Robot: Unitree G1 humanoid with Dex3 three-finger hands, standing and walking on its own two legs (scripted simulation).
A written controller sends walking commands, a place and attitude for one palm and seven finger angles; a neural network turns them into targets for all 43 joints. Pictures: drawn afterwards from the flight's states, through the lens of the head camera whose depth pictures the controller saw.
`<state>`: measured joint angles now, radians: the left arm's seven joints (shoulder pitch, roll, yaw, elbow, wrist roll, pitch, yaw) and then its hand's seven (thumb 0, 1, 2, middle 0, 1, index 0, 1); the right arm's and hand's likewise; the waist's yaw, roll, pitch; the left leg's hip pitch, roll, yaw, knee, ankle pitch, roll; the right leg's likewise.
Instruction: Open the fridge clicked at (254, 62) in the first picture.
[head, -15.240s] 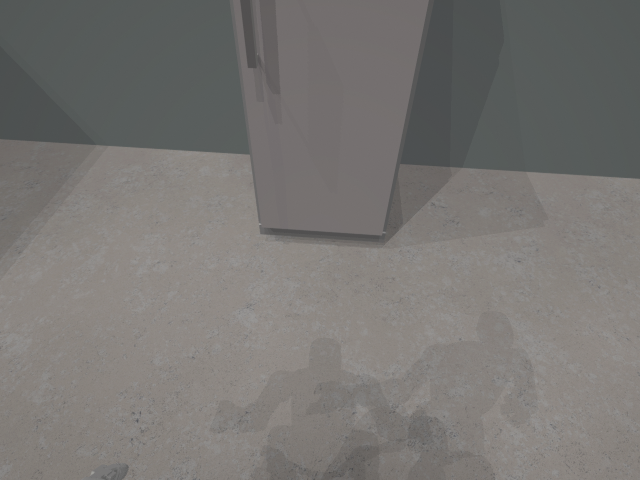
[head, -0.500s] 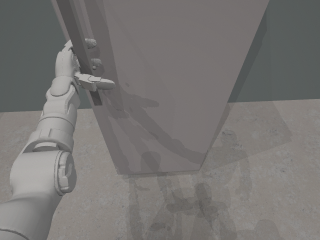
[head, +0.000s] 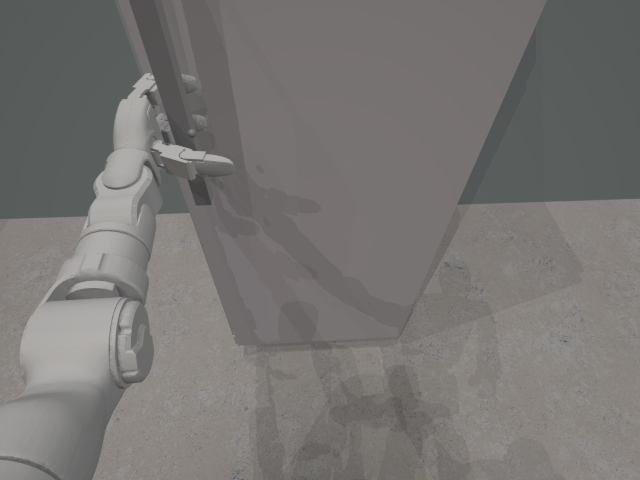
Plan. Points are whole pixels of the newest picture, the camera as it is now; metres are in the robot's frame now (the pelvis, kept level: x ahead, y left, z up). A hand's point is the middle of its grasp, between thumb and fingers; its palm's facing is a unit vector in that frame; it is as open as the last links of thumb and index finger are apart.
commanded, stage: grip the handle and tug to test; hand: left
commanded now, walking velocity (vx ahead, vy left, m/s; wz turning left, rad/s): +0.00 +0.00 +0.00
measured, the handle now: (171, 65) +0.55 +0.17 +0.23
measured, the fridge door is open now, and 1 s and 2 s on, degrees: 0 0 10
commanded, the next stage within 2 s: pull the door a little, standing still in 1.32 s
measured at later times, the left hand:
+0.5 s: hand (197, 129) +0.50 +0.14 +0.18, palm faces +0.07 -1.00 +0.01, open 6.8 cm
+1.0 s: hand (197, 129) +0.50 +0.14 +0.18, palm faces +0.07 -1.00 +0.01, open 5.5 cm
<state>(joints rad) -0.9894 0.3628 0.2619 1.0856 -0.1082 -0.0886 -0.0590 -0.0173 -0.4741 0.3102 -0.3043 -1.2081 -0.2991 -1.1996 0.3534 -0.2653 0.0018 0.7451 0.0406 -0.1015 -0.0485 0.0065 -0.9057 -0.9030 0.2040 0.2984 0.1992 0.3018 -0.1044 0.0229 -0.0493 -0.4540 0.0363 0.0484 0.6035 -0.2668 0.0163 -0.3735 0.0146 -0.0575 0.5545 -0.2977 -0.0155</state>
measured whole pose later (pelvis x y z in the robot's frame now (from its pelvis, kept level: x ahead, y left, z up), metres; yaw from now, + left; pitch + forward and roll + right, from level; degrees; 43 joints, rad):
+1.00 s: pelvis +0.01 -0.01 +0.00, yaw +0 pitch +7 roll -1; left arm -0.94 0.35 0.28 1.02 -0.12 -0.07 -0.05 0.00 0.72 0.81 -0.38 -1.40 -0.41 -1.40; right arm 0.35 -0.27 0.00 0.73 0.04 -0.09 -0.04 0.01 -0.91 -0.90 0.20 0.30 0.20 0.30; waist -0.10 0.03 -0.07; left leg -0.43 0.04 0.05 0.58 -0.28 0.01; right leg -0.36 0.02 -0.05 0.54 -0.31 -0.02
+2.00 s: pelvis +0.07 -0.01 +0.01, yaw -6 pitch +2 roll +0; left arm -0.14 0.20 0.19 -0.01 -0.19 0.23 -0.03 -0.01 0.68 0.72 -0.35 -1.40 -0.32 -1.38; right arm 0.25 -0.24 0.01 0.62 0.07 0.01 -0.05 0.01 -0.91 -0.90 0.20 0.30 0.20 0.30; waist 0.00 0.05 -0.13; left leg -0.16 0.04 0.07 0.45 -0.29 0.00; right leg -0.12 0.03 0.00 0.40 -0.30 -0.02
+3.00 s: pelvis -0.09 -0.25 -0.02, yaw +28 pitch -2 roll +0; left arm -0.01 0.10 -0.34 -0.44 0.02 -0.01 0.03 -0.03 0.61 0.75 -0.47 -1.41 -0.22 -1.32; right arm 0.06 -0.20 -0.02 0.63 0.02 -0.08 -0.01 0.01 -0.90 -0.90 0.20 0.30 0.20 0.30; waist -0.03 0.09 0.14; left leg -0.51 0.09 -0.09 0.90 -0.50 -0.03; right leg -0.35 -0.06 -0.06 0.73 -0.36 0.03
